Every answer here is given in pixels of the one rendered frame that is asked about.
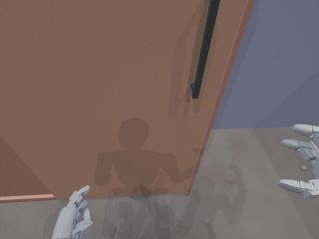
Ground robot left hand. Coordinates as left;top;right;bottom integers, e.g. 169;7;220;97
52;185;94;239

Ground wardrobe door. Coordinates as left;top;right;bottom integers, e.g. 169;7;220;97
0;135;52;197
0;0;246;200

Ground handle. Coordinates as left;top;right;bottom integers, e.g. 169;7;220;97
190;0;220;99

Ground robot right hand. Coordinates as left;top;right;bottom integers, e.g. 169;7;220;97
277;124;319;200

